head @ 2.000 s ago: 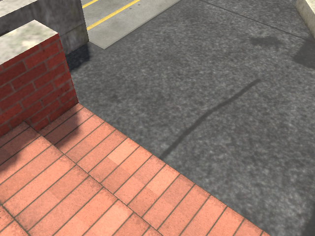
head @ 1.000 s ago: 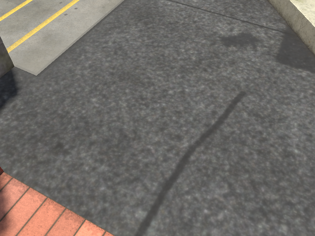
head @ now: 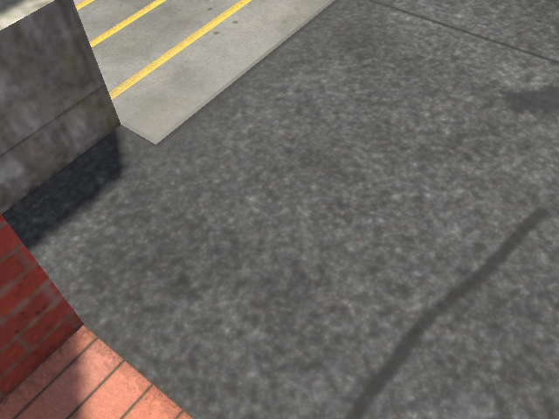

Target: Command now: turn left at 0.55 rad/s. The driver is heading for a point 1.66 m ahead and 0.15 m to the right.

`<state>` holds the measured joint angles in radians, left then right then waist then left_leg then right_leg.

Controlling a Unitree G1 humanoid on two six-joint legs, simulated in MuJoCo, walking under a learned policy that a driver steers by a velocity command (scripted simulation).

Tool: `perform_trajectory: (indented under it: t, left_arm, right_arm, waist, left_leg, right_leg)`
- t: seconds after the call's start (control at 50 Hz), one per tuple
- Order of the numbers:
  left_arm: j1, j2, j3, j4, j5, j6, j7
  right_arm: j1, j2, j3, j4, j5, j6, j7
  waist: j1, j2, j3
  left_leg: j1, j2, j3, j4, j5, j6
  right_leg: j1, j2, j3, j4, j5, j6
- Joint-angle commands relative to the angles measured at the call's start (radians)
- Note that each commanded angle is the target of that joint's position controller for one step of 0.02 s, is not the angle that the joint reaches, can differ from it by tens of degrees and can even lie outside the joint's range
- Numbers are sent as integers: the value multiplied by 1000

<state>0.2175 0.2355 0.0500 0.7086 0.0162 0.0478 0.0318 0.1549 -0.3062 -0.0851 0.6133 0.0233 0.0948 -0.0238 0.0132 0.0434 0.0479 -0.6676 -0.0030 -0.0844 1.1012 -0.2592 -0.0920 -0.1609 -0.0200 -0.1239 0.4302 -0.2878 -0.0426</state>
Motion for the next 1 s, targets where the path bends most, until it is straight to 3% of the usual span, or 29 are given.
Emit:
perform_trajectory:
  t: [0.02, 0.14, 0.16, 0.18, 0.2, 0.22, 0.24, 0.26, 0.28, 0.32, 0.38, 0.4, 0.46, 0.5, 0.56, 0.58, 0.6, 0.62, 0.66, 0.68, 0.7, 0.76, 0.86, 0.9, 0.92, 0.94, 0.96, 0.98, 1.0]
  left_arm:
    - [4, 195, 53, -53, -6, -3, 7]
    - [4, 231, 73, -51, -43, -3, -5]
    - [7, 223, 73, -46, -48, -8, -7]
    - [30, 189, 63, -44, -39, -19, -14]
    - [-9, 116, 38, -103, 8, -30, -19]
    - [-57, 102, 27, -141, 17, -36, -21]
    - [-48, 155, 38, -136, -14, -36, -21]
    - [-29, 147, 35, -131, -33, -28, -14]
    - [-12, 166, 44, -92, -23, -14, -1]
    - [59, 139, 44, -39, -13, 14, 4]
    - [57, 59, 15, -35, -6, 7, -9]
    - [68, 77, 21, -16, -5, 1, -10]
    - [24, 106, 24, -69, -7, 2, -2]
    - [-8, 94, 15, -120, -16, 5, -4]
    - [31, 83, 12, -124, -29, 5, -14]
    - [35, 110, 18, -133, -20, 5, -15]
    - [37, 191, 41, -145, -8, 3, -9]
    - [47, 213, 56, -154, -22, 3, -9]
    - [126, 180, 47, -157, -1, -6, 1]
    - [128, 189, 47, -159, 0, -16, 8]
    - [95, 207, 54, -162, -13, -16, 16]
    - [2, 198, 58, -195, -35, 21, 30]
    - [-17, 225, 61, -203, -39, 42, 23]
    - [-69, 219, 55, -217, -46, 37, 14]
    - [-64, 202, 50, -218, -46, 32, 13]
    - [-61, 151, 35, -230, -27, 28, 8]
    - [-18, 125, 31, -249, -30, 26, 12]
    - [22, 214, 60, -234, -23, 17, 15]
    - [13, 256, 76, -214, -24, 15, 12]
  right_arm:
    - [-147, 1, 21, -128, 2, -25, 25]
    - [-113, -16, 3, -111, 10, -41, 47]
    - [-51, -20, -8, -84, 5, -44, 46]
    - [47, -77, -37, -57, 2, -44, 37]
    - [140, -210, -73, -61, 4, -47, 23]
    - [123, -204, -53, -71, -23, -59, 33]
    - [94, -148, -30, -66, -35, -69, 36]
    - [31, -104, -19, -35, -42, -71, 33]
    - [-31, -37, 0, -32, -21, -69, 30]
    - [-82, 40, 33, 5, -19, -76, 24]
    - [-85, 26, 32, 46, -57, -90, 9]
    - [-94, 0, 26, 41, -66, -95, 3]
    - [-94, -21, 20, 31, -51, -90, -13]
    - [-47, -26, 14, 47, -28, -73, -21]
    - [-33, -64, -3, 51, -2, -54, -37]
    - [-25, -63, -7, 52, 5, -56, -41]
    - [-27, -36, -3, 23, -10, -63, -41]
    - [-80, -24, -1, -3, -28, -71, -39]
    - [-241, -12, -1, -39, -19, -90, -33]
    - [-223, -7, -5, -31, -6, -89, -28]
    - [-194, -6, -5, -21, -9, -89, -24]
    - [-181, 17, 9, -6, -25, -95, -11]
    - [-151, -6, 12, -11, -19, -102, 24]
    - [-74, -29, -4, 4, -33, -107, 30]
    - [-34, -53, -16, 12, -44, -107, 26]
    - [45, -110, -33, 18, -56, -104, 22]
    - [85, -176, -42, 32, -73, -96, 23]
    - [65, -167, -40, 20, -61, -108, 25]
    - [11, -120, -25, 3, -51, -113, 22]
  waist:
    - [53, -175, -40]
    - [29, -191, -70]
    - [-4, -166, -102]
    - [-47, -83, -169]
    - [-69, 149, -252]
    - [-65, 171, -338]
    - [-69, 58, -337]
    - [-23, 97, -294]
    - [-8, 40, -221]
    - [38, 60, -187]
    - [41, 58, -173]
    - [42, 30, -181]
    - [18, 89, -122]
    - [-8, 125, -73]
    - [9, 64, -92]
    - [6, 39, -90]
    - [-35, -135, -112]
    - [-17, -248, -117]
    - [75, -256, -79]
    - [61, -203, -77]
    - [33, -141, -71]
    - [9, -145, -97]
    - [14, -216, -133]
    - [-31, -218, -136]
    - [-41, -192, -150]
    - [-54, -41, -201]
    - [-21, 216, -186]
    - [-9, 149, -159]
    - [3, 88, -111]
  left_leg:
    - [-28, 37, 79, -173, -14, 9]
    - [207, -9, 169, -473, -68, 89]
    - [336, -32, 178, -581, 10, 120]
    - [565, -29, 117, -642, 170, 168]
    - [855, 206, -233, -621, 640, 282]
    - [821, 413, -502, -659, 815, 490]
    - [766, 415, -380, -648, 913, 533]
    - [668, 370, -328, -671, 632, 496]
    - [589, 287, -239, -686, 451, 416]
    - [406, 207, -91, -705, 474, 354]
    - [356, 171, -3, -726, 376, 306]
    - [328, 165, 25, -712, 402, 313]
    - [356, 209, -8, -694, 407, 340]
    - [455, 266, -84, -672, 420, 355]
    - [497, 266, -104, -610, 379, 307]
    - [474, 235, -71, -564, 344, 253]
    - [412, 142, 44, -443, 278, 184]
    - [268, 31, 157, -336, 79, 97]
    - [-24, -56, 57, -92, -380, 52]
    - [-98, -50, 16, 48, -417, 39]
    - [-142, -30, 5, 46, -372, 31]
    - [30, -31, 60, -197, -196, 16]
    - [260, -70, 64, -429, -65, 54]
    - [395, -67, 68, -608, 54, 84]
    - [516, -29, 56, -655, 141, 101]
    - [687, 136, -97, -668, 313, 157]
    - [689, 372, -451, -788, 336, 330]
    - [605, 449, -549, -814, 226, 427]
    - [555, 402, -431, -800, 195, 417]
  right_leg:
    - [98, -253, 135, -106, 379, -183]
    - [88, -293, 97, 27, 392, -135]
    - [53, -274, 61, 129, 409, -101]
    - [-70, -225, 3, 321, 428, -37]
    - [-387, -111, -48, 684, -89, 67]
    - [-539, 9, 142, 857, -438, 122]
    - [-539, -21, 214, 928, -410, 150]
    - [-536, -41, 222, 894, -334, 148]
    - [-504, -72, 225, 824, -265, 146]
    - [-302, -47, 208, 716, -151, 153]
    - [-140, -30, 188, 485, -65, 145]
    - [-73, -1, 147, 514, 20, 151]
    - [-124, 6, 137, 487, -84, 148]
    - [-237, -11, 152, 381, -249, 122]
    - [-178, 1, 106, 122, -27, 63]
    - [-139, -5, 143, 61, 117, 33]
    - [-103, -73, 281, 97, 377, -28]
    - [-46, -169, 484, 40, 418, -149]
    - [123, -298, 691, -70, 483, -303]
    - [168, -298, 667, -48, 543, -314]
    - [192, -266, 592, -19, 578, -278]
    - [88, -145, 446, 0, 540, -169]
    - [-23, -130, 514, -9, 364, -149]
    - [-74, -103, 540, 21, 252, -112]
    - [-138, -76, 536, 65, 165, -77]
    - [-268, 3, 466, 257, -44, -21]
    - [-446, 164, 361, 493, -423, 41]
    - [-480, 106, 364, 721, -416, 89]
    - [-513, 76, 346, 827, -329, 101]
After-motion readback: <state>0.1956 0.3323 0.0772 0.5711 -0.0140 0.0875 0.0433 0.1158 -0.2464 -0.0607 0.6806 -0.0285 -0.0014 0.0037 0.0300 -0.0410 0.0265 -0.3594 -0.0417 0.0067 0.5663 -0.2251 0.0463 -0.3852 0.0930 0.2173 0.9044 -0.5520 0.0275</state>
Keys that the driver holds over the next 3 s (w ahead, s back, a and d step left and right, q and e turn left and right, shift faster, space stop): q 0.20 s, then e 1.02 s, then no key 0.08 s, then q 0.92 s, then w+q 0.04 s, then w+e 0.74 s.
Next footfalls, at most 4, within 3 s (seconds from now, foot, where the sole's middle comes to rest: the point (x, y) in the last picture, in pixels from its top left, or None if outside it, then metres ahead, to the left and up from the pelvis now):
0.20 left None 0.09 0.14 -0.78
0.58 right None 0.06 -0.07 -0.78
0.94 left None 0.16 0.15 -0.78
1.40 right None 0.04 -0.08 -0.78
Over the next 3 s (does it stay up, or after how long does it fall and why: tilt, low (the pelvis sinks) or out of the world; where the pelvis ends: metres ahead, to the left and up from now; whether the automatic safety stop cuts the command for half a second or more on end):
stays up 0.37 0.08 -0.09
